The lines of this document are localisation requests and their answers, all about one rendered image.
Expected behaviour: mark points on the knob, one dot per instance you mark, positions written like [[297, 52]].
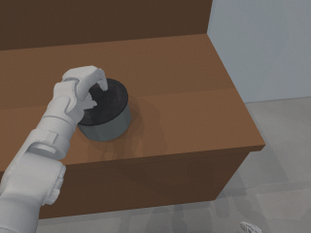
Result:
[[97, 94]]

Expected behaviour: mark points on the robot right hand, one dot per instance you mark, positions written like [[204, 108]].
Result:
[[249, 228]]

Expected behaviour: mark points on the robot left hand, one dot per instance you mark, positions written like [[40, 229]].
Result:
[[91, 75]]

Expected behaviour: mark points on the lid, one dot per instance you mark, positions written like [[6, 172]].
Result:
[[114, 102]]

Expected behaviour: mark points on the left robot forearm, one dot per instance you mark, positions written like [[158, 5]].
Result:
[[52, 136]]

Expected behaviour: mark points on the pot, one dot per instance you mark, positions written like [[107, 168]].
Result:
[[109, 130]]

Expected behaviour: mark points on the robot left upper arm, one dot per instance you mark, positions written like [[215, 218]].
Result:
[[36, 181]]

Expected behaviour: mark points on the table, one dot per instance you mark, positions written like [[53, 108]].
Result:
[[189, 131]]

